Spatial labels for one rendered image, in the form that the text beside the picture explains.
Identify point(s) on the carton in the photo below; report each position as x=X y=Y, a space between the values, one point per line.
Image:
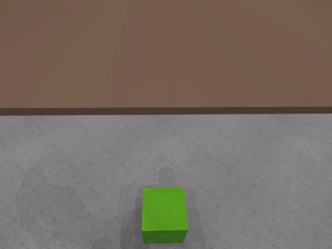
x=164 y=218

